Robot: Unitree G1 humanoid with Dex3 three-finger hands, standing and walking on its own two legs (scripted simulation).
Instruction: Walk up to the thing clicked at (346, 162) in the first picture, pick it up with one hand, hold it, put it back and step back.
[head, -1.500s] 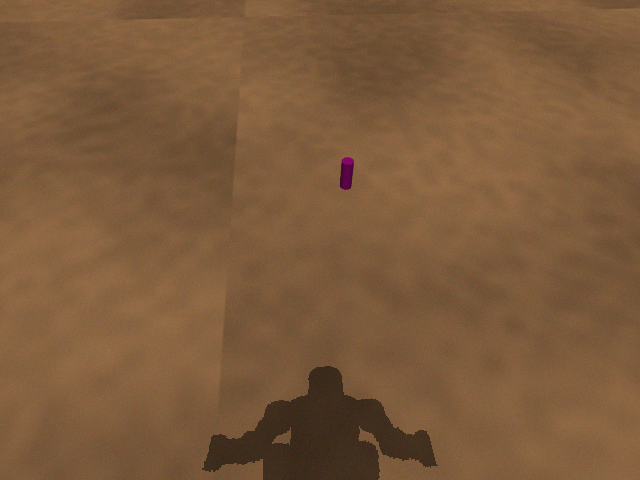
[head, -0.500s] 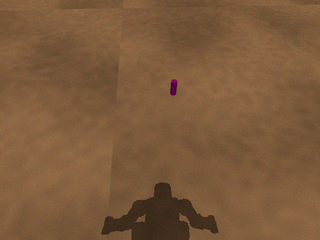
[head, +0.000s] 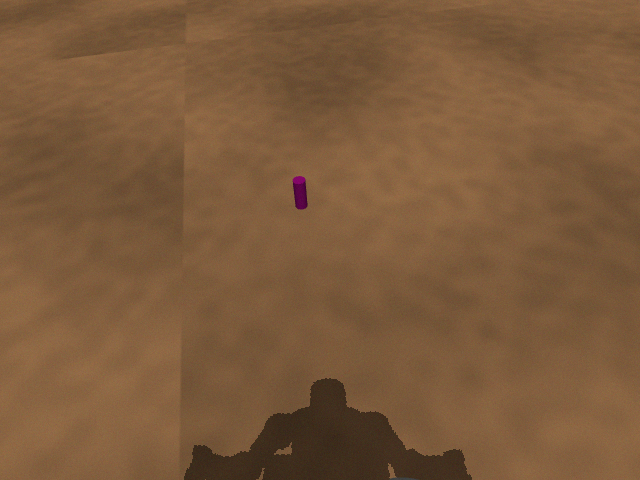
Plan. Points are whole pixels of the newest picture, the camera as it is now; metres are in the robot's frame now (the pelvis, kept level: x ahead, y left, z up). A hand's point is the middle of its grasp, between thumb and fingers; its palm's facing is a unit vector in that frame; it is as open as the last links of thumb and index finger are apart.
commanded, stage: walk up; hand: left
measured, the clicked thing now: (300, 193) +1.39 +0.09 -0.67
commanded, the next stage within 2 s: none
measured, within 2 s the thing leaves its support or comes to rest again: neither
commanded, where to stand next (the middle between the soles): +1.02 -0.07 m, yaw -7 degrees
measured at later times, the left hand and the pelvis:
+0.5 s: hand (156, 377) +0.31 +0.28 -0.14, palm faces -0.17 -0.93 -0.33, open 7.4 cm; pelvis +0.24 +0.01 +0.02, yaw -6 degrees
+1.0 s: hand (226, 231) +0.60 +0.19 -0.09, palm faces -0.16 -0.91 -0.39, open 7.4 cm; pelvis +0.48 -0.06 +0.02, yaw -9 degrees
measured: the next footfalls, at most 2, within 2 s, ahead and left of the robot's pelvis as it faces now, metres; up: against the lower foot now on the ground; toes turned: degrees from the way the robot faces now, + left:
left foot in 0.36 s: +0.34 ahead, +0.13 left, +0.00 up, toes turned +2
right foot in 0.80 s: +0.54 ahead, -0.18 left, +0.00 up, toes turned -11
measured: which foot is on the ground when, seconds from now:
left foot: up 0.00-0.34, down 0.36-0.82, up 0.84-1.00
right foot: down 0.00-0.40, up 0.42-0.78, down 0.80-1.00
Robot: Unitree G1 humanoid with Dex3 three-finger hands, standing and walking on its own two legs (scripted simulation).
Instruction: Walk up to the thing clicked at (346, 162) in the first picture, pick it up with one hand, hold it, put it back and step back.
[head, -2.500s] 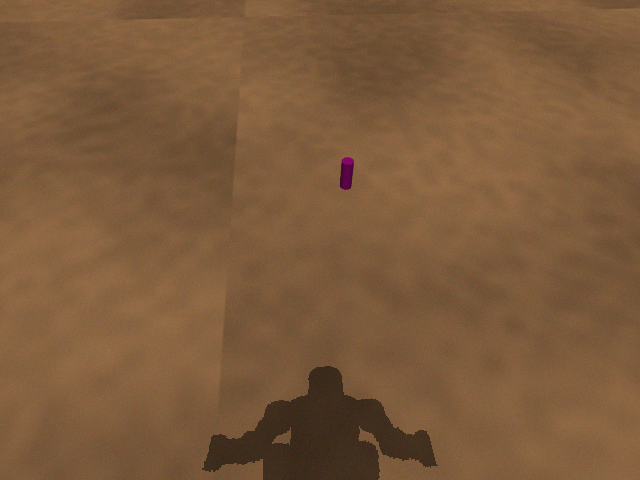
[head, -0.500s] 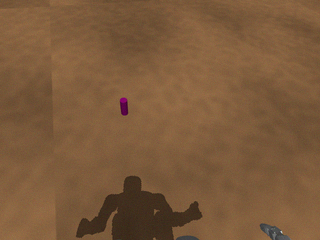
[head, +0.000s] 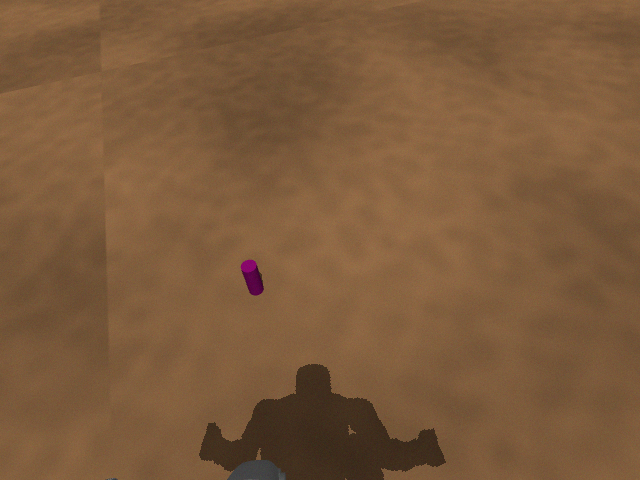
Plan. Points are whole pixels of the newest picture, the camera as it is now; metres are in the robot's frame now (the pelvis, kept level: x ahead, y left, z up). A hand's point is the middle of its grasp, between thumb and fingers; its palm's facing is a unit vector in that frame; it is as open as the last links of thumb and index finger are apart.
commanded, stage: walk up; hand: left
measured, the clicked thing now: (252, 278) +0.87 +0.29 -0.69
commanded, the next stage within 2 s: none
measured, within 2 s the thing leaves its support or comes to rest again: neither
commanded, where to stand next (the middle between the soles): +0.54 +0.08 m, yaw +2 degrees
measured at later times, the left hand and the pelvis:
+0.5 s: hand (115, 407) +0.25 +0.34 -0.14, palm faces -0.05 -0.94 -0.34, open 7.4 cm; pelvis +0.20 +0.06 +0.00, yaw +1 degrees
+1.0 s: hand (157, 305) +0.42 +0.30 -0.11, palm faces +0.00 -0.91 -0.41, open 7.4 cm; pelvis +0.36 +0.03 +0.01, yaw +1 degrees
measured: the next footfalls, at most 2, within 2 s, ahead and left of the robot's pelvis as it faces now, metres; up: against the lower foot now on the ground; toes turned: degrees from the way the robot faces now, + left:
left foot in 0.24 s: +0.25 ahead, +0.17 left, +0.00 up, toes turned +7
right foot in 0.70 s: +0.43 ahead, -0.08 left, +0.00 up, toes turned -4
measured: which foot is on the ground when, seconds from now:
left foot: up 0.00-0.22, down 0.24-0.74, up 0.76-1.00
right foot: down 0.00-0.26, up 0.28-0.68, down 0.70-1.00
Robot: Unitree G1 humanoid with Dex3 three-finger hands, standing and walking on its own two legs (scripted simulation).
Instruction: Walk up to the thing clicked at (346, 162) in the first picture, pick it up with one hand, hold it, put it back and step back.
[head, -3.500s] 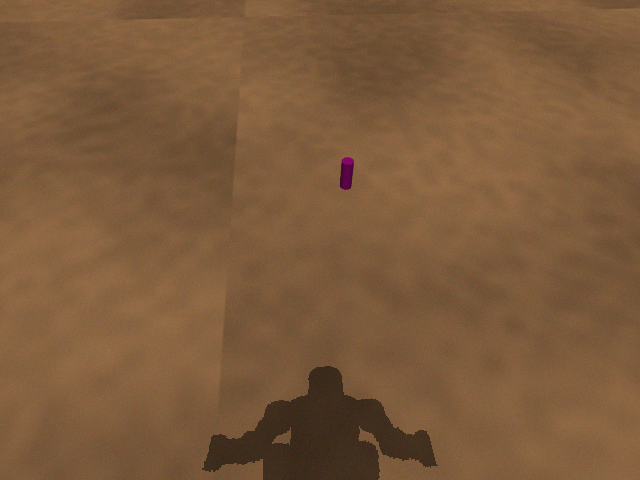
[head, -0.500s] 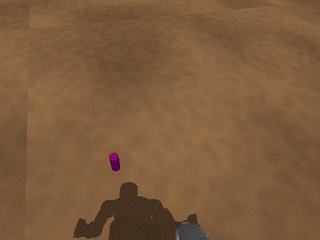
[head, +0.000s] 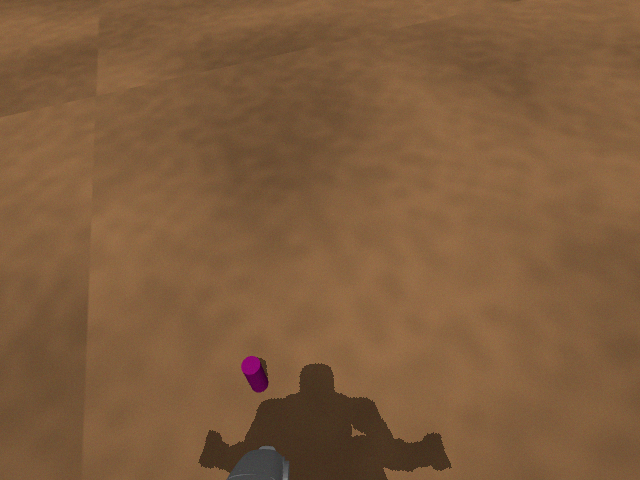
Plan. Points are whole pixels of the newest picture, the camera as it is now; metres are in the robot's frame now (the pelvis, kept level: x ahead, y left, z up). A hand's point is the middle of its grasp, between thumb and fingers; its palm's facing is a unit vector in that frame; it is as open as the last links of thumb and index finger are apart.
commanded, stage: walk up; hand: left
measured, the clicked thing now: (255, 374) +0.51 +0.25 -0.70
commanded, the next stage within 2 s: stand in 1.74 s
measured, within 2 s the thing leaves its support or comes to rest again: neither
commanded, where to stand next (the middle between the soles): +0.17 +0.04 m, yaw +1 degrees
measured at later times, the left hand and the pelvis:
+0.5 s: hand out of the picture +0.14 +0.33 -0.16, palm faces -0.05 -0.94 -0.35, open 7.4 cm; pelvis +0.11 +0.06 -0.01, yaw +0 degrees
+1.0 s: hand (149, 414) +0.24 +0.28 -0.15, palm faces -0.06 -0.94 -0.32, open 7.4 cm; pelvis +0.13 +0.04 +0.00, yaw -1 degrees
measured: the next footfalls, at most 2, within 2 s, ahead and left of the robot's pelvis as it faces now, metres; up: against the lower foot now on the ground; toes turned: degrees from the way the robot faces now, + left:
left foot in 0.18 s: +0.19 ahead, +0.15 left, +0.00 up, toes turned +3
right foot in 0.62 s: +0.20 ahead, -0.08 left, +0.00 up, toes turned +1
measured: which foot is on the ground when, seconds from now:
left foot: up 0.00-0.16, down 0.18-1.00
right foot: down 0.00-0.20, up 0.22-0.60, down 0.62-1.00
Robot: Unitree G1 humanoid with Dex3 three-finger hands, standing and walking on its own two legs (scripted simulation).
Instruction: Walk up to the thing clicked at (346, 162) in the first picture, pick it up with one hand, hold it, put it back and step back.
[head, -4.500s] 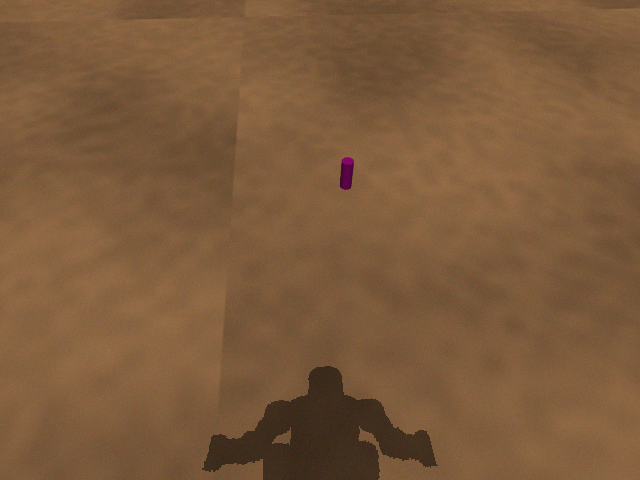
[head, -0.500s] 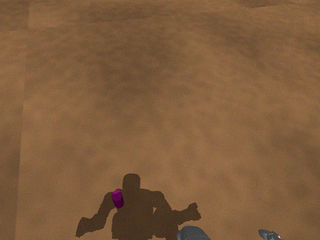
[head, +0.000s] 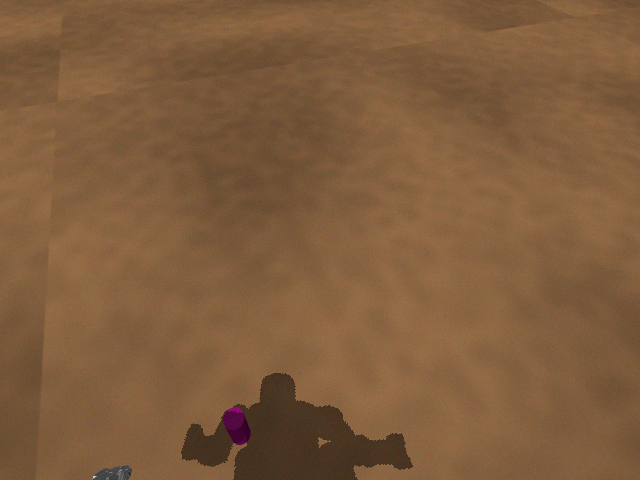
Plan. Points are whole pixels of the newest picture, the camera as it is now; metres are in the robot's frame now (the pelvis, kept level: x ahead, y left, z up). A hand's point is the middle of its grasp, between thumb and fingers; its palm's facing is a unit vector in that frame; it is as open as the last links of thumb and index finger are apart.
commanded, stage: walk up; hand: left
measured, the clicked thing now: (237, 426) +0.38 +0.21 -0.70
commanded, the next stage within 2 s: stand in 0.74 s
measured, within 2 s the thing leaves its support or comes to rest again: neither
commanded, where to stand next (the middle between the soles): +0.05 +0.00 m, yaw +1 degrees
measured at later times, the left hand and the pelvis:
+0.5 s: hand out of the picture +0.07 +0.25 -0.15, palm faces -0.03 -0.94 -0.34, open 7.4 cm; pelvis +0.01 +0.00 +0.01, yaw +0 degrees
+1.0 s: hand out of the picture +0.11 +0.24 -0.15, palm faces -0.03 -0.94 -0.33, open 7.4 cm; pelvis +0.03 +0.00 +0.01, yaw +0 degrees
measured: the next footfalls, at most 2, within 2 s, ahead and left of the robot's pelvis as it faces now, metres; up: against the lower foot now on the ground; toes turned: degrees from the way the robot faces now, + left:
none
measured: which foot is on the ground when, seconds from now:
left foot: down 0.00-1.00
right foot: down 0.00-1.00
